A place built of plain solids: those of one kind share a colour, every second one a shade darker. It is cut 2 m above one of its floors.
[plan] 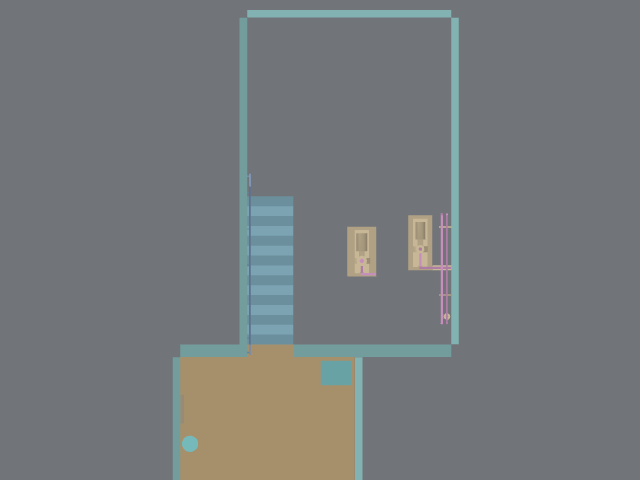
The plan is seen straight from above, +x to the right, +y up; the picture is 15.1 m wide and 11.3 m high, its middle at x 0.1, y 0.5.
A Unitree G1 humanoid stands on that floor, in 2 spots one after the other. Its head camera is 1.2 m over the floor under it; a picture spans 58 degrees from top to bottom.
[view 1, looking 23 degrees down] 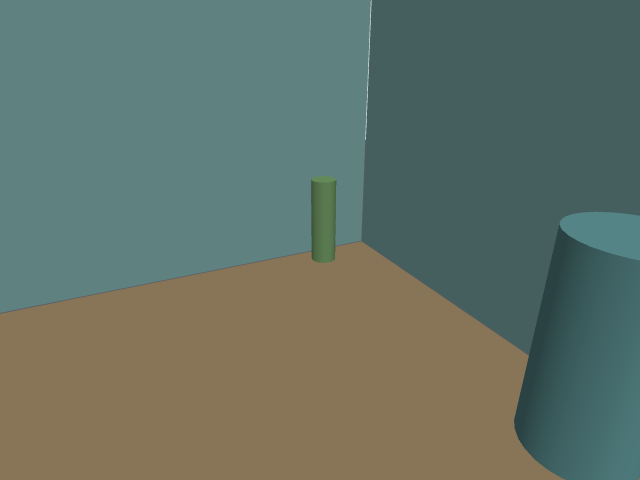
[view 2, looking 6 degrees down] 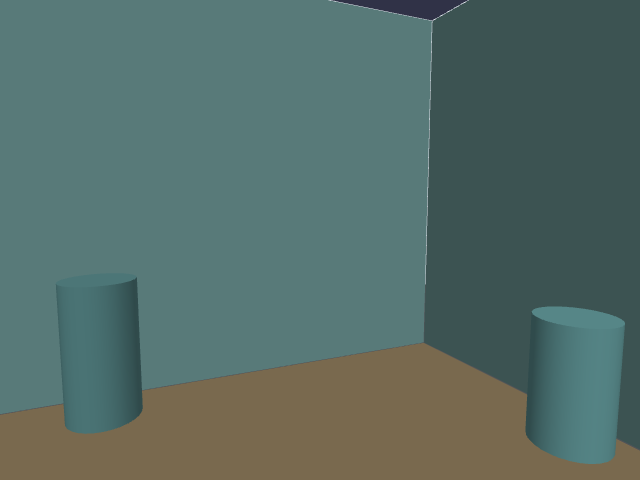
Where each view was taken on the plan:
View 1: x -1.47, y -4.24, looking -26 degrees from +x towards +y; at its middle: extinguisher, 2.67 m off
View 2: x -1.03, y -2.96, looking -114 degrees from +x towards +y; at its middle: wall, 3.06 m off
